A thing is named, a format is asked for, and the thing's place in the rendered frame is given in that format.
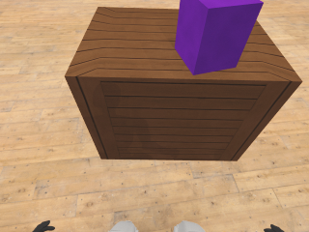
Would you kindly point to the left robot hand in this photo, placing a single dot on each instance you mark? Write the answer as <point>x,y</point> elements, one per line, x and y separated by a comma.
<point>43,227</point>

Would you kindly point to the carton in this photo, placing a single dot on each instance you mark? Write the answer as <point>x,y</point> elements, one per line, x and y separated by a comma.
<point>212,34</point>

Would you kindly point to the right robot thigh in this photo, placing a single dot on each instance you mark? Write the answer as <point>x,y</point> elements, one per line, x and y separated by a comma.
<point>188,226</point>

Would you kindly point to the pedestal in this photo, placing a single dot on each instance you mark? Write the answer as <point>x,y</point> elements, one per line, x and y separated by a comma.
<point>140,101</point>

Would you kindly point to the left robot thigh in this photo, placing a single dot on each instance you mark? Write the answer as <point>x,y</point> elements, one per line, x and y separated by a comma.
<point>124,226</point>

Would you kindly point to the robot thigh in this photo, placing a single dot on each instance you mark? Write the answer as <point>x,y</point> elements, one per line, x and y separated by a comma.
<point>188,226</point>
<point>124,226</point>

